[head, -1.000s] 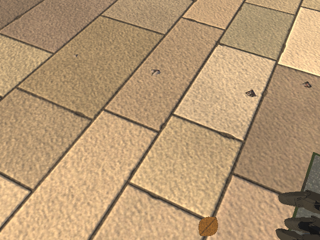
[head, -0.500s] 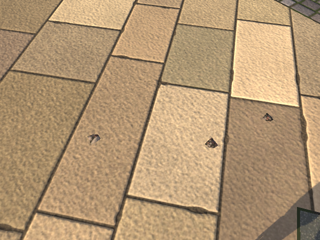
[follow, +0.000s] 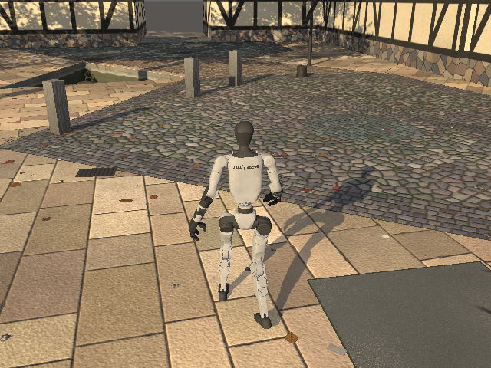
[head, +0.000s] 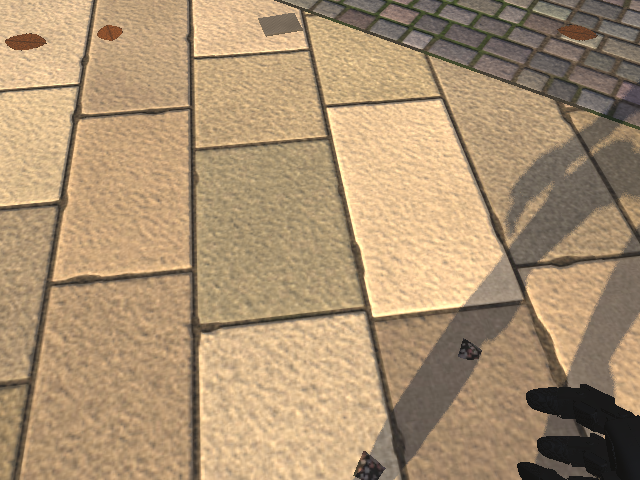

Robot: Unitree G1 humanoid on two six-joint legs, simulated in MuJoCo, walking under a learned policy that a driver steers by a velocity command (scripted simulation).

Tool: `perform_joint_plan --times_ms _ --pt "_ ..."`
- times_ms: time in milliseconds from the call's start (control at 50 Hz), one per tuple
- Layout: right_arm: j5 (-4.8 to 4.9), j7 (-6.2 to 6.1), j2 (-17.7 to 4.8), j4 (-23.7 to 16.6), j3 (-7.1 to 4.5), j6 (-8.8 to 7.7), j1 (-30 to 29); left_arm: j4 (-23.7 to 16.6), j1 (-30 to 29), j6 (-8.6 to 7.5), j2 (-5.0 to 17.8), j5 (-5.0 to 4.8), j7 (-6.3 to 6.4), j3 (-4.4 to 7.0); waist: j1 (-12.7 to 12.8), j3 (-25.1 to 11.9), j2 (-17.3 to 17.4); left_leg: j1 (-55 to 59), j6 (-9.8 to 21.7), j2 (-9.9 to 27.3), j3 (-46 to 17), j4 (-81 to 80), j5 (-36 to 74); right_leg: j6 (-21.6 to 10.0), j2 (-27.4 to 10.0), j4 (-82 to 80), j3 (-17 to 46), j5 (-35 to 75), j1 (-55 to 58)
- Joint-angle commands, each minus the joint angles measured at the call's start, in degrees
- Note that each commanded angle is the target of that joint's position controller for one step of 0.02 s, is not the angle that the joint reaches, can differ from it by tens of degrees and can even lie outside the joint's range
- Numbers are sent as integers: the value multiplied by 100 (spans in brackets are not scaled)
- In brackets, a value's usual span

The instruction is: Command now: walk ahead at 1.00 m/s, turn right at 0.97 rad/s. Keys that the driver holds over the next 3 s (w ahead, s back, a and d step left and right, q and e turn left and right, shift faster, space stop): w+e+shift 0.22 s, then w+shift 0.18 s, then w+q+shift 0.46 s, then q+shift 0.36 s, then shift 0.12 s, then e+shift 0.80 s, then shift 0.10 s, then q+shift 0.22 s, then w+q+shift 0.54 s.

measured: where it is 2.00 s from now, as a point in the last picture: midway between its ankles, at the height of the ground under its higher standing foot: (445, 229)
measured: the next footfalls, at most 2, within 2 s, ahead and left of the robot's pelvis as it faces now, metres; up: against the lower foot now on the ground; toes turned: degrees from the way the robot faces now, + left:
right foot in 0.44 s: +0.52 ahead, -0.12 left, +0.00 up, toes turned -23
left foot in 0.86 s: +1.00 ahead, -0.10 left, +0.00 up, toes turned -4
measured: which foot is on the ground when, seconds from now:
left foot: down 0.00-0.44, up 0.46-0.84, down 0.86-1.00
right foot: up 0.00-0.42, down 0.44-0.86, up 0.88-1.00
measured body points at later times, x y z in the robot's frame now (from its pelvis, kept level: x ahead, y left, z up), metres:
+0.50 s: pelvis +0.44 -0.04 +0.00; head +0.47 -0.04 +0.45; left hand +0.71 +0.11 -0.10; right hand +0.30 -0.26 -0.13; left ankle +0.25 +0.16 -0.58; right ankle +0.49 -0.10 -0.71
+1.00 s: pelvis +0.90 -0.11 +0.00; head +0.94 -0.12 +0.45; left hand +1.10 +0.12 -0.08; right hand +0.92 -0.41 -0.13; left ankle +0.96 -0.10 -0.71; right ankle +0.78 -0.26 -0.57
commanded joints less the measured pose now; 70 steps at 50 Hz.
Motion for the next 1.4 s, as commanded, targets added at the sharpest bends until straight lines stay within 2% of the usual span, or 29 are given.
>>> perform_joint_plan --times_ms 20,60,140,320,360,400,420,440,460,480,520,580,660,780,840,860,880,900,920,940,1000,1080,1180,1240,1260,1280,1300,1340,1400 --pt "-150 -124 -1785 271 -742 48 2320 -1000 -252 -103 -97 -70 34 -266 -1035 -2271 2178 5276 1020 2559 -5081 -1928 -4709 12 -371 3967 -739 351 -4375" --pt "-41 -64 -841 271 -548 92 1634 -939 -1058 49 325 164 -53 -176 -1018 -798 574 3718 853 1899 -2833 -1767 -3211 76 -974 3579 -1031 1299 -4393" --pt "104 26 -426 944 -442 -71 2198 -1292 -1545 327 -165 232 -331 -319 -744 -86 694 2794 527 1402 -726 -2007 -761 213 -1437 3281 -1091 1509 -4419" --pt "53 72 -850 1459 -485 -224 2699 -1807 -3015 272 -294 211 -507 -590 -730 767 305 2522 381 1011 1625 -2846 3343 -137 -879 140 -2308 2916 -3221" --pt "69 -11 -1187 1549 -530 -133 2919 -1620 -2753 222 -131 254 -423 -548 -504 383 648 3245 398 1162 1702 -2077 6137 -312 -384 -121 -2564 2437 -2593" --pt "68 -103 -1531 1533 -586 37 2733 -1130 -1244 173 222 297 -293 -380 336 -503 938 3273 529 1395 1644 113 7181 -561 -118 -378 -2314 1716 -947" --pt "115 -109 -1526 1470 -571 90 2502 -766 -133 152 436 330 -184 -244 910 -903 872 2473 622 1279 1684 1792 6320 -734 -299 -1154 -1864 1876 548" --pt "45 -25 -861 1333 -460 92 2747 -632 -24 177 893 364 -47 -90 410 -1369 -90 906 624 630 1484 4030 343 -747 -1560 -881 -394 1027 1988" --pt "350 40 -496 966 -360 57 3229 -864 -129 170 1255 346 3 -10 -23 -2576 -1021 -1009 538 -171 451 6047 -2427 -1497 -3277 -1542 2800 897 3460" --pt "341 4 -961 811 -455 -7 2113 -782 1 174 968 274 72 11 384 -2033 224 -1562 656 -21 -166 5973 -1525 -1187 -2946 -2251 2305 864 2761" --pt "336 74 -640 921 -389 2 2049 -462 -500 -14 418 294 97 -116 -299 -240 558 -1315 625 406 -94 4939 -988 -839 -2604 -2750 815 1780 602" --pt "159 239 -319 1263 -372 371 2522 -324 -763 -257 -94 180 79 -272 -881 159 131 -462 471 657 -187 4205 -849 -434 -2180 -3374 -510 1972 -832" --pt "208 350 -86 870 -333 419 1329 -128 -633 -478 -163 116 -36 -295 -769 687 -219 -981 548 638 229 2963 431 55 -1657 -3800 -2088 3798 -1038" --pt "193 527 -283 787 -316 310 974 -54 -544 -520 372 45 186 -248 -951 310 -313 153 1040 -271 1427 807 1654 599 -1832 -3166 -3096 8234 354" --pt "177 390 -1016 1458 -642 380 3341 -289 -1062 -149 802 207 346 -100 -2214 -939 -535 2687 1386 -821 1268 920 426 573 -2084 95 -2901 9426 213" --pt "204 280 -1269 1671 -822 414 4208 -308 -1317 -74 785 214 288 -83 -2666 -1152 -143 3728 1693 -678 750 440 53 550 -1685 2481 -2943 7508 -580" --pt "265 179 -1515 1709 -890 466 3607 -569 -1426 -187 -252 287 121 -352 -1808 -336 1653 4110 1914 -41 -451 561 1559 729 -505 4789 -2638 485 -2777" --pt "67 174 -2107 1377 -1016 475 3177 -1139 -645 -292 -318 62 122 -455 -1117 -1638 2042 5632 3222 1124 -3549 -419 1551 938 -215 6154 -1392 -235 -4543" --pt "95 118 -1803 1123 -1014 460 2853 -1158 -918 -416 -77 154 156 -523 -1203 -1649 598 5362 3053 1349 -4303 -1338 1042 800 -555 5750 -942 308 -4784" --pt "154 102 -1300 1204 -885 470 2565 -1088 -1328 -418 56 179 156 -486 -952 -640 -567 4083 2461 976 -3432 -1497 1244 750 -845 4871 -1019 683 -4400" --pt "305 72 -969 1145 -750 306 2201 -1159 -1263 -59 7 350 195 -533 -399 52 -565 1953 2223 557 -2206 -1427 3686 1026 -1254 3668 -1075 731 -3436" --pt "260 88 -1226 1076 -829 251 2193 -1536 -1891 107 -202 234 183 -645 -506 -314 -214 1377 1623 -357 -1235 -1098 5193 1128 -1063 1283 -1498 1512 -2634" --pt "287 6 -1137 976 -923 586 2309 -1722 -2491 113 -219 126 210 -728 -1007 -676 485 1743 689 -856 -1528 -329 3792 983 -458 -604 -1516 2854 -2071" --pt "201 -38 -1162 696 -948 572 1790 -1380 -1550 -58 136 160 309 -598 -532 -744 556 1757 405 -874 -1956 742 2799 801 -430 -1748 -1192 3364 -1046" --pt "261 -25 -1007 593 -895 506 1701 -1153 -792 -159 289 205 358 -542 -221 -985 397 1563 259 -982 -1682 1810 2054 577 -1034 -2062 -830 4272 -207" --pt "298 -47 -419 469 -749 480 2169 -1197 -517 -180 551 178 399 -510 -408 -1600 -754 817 195 -1501 -786 3546 -2703 85 -2822 -1567 585 7153 880" --pt "279 -57 -635 401 -750 513 3202 -1273 -766 -63 731 137 377 -371 -961 -2595 -1563 239 101 -1525 -419 4566 -3498 -1060 -4030 -1630 2560 7639 1313" --pt "15 -7 -994 673 -769 668 2396 -1493 -1414 50 -121 70 361 -512 -763 -1658 -129 2 54 -1022 -380 4886 -2371 -962 -3070 -1908 1514 5649 112" --pt "108 120 -619 544 -618 850 1885 -1061 -1225 90 -129 170 261 -525 -759 -954 -420 598 5 -984 -513 3700 -2163 -377 -2025 -2220 194 5020 -1076"
Over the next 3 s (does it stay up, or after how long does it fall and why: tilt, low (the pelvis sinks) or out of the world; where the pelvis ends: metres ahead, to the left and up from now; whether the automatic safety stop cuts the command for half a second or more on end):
stays up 1.31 -0.18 0.02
